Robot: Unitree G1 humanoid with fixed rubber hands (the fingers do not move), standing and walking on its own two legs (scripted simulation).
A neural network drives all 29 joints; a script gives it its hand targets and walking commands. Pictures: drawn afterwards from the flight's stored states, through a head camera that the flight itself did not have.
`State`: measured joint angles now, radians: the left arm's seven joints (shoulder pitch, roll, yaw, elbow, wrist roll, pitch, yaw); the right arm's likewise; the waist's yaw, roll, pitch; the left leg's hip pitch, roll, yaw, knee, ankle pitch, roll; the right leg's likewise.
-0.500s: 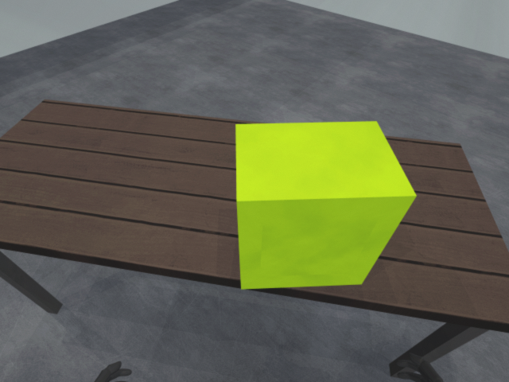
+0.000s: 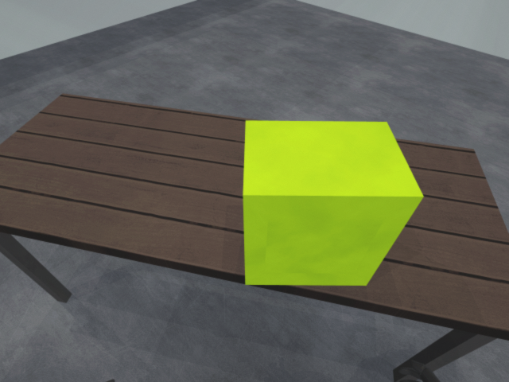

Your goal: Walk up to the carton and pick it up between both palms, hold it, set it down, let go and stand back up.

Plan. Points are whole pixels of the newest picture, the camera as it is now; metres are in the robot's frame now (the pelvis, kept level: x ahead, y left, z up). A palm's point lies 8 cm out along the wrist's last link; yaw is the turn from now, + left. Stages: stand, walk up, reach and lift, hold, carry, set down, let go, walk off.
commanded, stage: walk up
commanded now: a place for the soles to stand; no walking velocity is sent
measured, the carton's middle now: (310, 209) +0.42 -0.08 +0.01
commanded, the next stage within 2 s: reach and lift in 0.12 s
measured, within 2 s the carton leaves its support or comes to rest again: neither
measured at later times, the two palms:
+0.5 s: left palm (130, 346) +0.19 +0.22 -0.06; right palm out of the picture +0.14 -0.29 -0.05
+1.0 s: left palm (133, 338) +0.20 +0.21 -0.04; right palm (454, 370) +0.16 -0.27 -0.03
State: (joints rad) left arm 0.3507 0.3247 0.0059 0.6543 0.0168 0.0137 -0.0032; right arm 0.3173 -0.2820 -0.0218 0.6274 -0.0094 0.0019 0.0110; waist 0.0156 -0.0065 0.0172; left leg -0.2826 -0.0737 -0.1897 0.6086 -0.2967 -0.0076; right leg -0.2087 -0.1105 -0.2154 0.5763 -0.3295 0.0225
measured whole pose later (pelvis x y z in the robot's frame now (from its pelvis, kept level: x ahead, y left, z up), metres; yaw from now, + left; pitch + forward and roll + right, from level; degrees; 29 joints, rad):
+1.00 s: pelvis +0.01 -0.01 +0.02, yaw -9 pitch -3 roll -1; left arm 0.25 0.21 0.06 0.48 -0.06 -0.07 0.07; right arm 0.12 -0.26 -0.02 0.83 0.10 -0.38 0.10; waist 0.06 -0.02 0.01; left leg -0.10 0.04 -0.01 0.39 -0.24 -0.03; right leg -0.09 0.00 -0.03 0.35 -0.21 0.00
